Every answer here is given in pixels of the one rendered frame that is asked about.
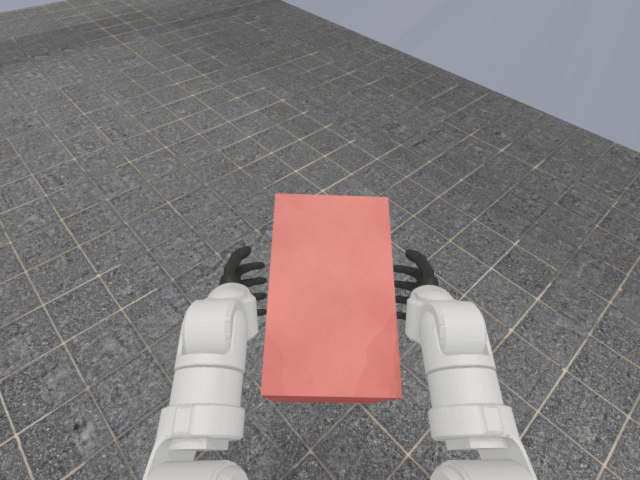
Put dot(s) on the left robot upper arm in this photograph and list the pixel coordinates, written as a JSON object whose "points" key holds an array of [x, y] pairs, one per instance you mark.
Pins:
{"points": [[198, 470]]}

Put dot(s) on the right robot hand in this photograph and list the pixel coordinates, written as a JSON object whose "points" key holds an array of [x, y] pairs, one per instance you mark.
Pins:
{"points": [[424, 275]]}

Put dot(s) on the right robot upper arm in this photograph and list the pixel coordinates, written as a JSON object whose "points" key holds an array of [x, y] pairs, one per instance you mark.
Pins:
{"points": [[485, 469]]}

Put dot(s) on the carton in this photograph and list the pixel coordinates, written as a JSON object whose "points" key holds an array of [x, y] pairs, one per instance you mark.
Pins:
{"points": [[331, 326]]}

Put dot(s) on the robot right forearm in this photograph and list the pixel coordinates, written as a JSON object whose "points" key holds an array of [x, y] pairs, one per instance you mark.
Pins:
{"points": [[467, 406]]}

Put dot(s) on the robot left forearm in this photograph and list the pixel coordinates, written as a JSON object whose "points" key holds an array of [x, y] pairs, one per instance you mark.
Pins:
{"points": [[204, 412]]}

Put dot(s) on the left robot hand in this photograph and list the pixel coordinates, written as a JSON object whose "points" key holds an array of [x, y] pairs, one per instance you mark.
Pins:
{"points": [[233, 272]]}

